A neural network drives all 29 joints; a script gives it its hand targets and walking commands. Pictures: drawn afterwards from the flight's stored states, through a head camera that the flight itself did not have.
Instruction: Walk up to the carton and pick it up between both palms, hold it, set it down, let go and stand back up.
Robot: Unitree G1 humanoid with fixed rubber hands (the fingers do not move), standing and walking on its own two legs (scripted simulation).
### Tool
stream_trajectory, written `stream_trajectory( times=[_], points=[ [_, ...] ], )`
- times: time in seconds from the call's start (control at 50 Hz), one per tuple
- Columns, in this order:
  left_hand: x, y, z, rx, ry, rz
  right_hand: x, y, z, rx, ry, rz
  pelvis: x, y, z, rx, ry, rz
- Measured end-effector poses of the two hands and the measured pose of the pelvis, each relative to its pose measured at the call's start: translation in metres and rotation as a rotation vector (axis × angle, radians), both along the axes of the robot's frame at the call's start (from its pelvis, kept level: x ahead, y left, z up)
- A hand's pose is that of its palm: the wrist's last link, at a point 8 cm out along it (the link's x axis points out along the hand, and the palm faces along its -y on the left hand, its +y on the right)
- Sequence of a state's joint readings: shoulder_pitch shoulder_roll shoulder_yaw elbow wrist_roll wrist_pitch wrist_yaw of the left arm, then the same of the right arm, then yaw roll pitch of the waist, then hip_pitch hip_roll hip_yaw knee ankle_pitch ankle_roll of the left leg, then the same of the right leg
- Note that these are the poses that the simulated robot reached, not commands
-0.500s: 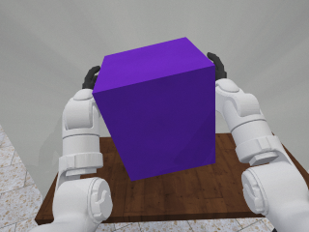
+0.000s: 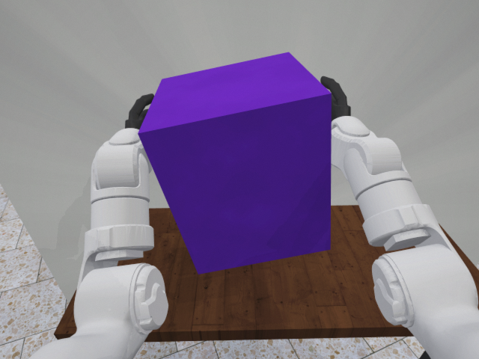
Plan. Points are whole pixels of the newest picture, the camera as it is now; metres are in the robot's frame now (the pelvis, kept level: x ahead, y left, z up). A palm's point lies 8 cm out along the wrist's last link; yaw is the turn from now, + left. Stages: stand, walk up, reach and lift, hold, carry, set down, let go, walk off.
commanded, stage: hold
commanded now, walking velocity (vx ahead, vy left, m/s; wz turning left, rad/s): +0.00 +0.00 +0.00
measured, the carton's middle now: (244, 162) +0.36 +0.00 +0.24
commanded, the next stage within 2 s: none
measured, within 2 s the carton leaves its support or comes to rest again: neither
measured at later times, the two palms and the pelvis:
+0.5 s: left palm (140, 140) +0.37 +0.15 +0.28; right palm (341, 126) +0.37 -0.15 +0.29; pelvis +0.00 +0.00 +0.00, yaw +0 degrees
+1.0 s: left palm (139, 138) +0.37 +0.16 +0.28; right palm (338, 124) +0.37 -0.15 +0.30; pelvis +0.00 +0.00 +0.00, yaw +0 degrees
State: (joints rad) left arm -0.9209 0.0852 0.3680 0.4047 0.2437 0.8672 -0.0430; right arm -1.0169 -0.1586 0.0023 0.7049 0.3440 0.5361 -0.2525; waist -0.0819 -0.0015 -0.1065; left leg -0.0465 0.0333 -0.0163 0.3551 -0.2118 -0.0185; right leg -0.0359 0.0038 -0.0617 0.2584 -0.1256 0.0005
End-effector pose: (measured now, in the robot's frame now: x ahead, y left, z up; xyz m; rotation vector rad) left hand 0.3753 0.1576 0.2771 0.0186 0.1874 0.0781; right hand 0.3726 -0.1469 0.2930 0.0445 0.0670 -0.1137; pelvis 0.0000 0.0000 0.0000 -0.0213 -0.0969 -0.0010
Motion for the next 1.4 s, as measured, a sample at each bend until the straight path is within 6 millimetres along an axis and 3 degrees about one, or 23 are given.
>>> stream_trajectory(
  times=[0.66, 1.4],
  points=[
    [-0.008, -0.0023, 0.0085, -0.003, -0.018, 0.017, -0.0051, -0.0022, 0.0041, 0.004, -0.008, 0.009, -0.0043, -0.0052, -0.0002, 0.002, -0.003, 0.003],
    [-0.0063, 0.0, 0.0026, 0.007, -0.013, 0.008, -0.0051, 0.0002, 0.002, 0.014, 0.007, 0.001, -0.0004, 0.0012, -0.0008, -0.002, -0.012, -0.001]
  ],
)
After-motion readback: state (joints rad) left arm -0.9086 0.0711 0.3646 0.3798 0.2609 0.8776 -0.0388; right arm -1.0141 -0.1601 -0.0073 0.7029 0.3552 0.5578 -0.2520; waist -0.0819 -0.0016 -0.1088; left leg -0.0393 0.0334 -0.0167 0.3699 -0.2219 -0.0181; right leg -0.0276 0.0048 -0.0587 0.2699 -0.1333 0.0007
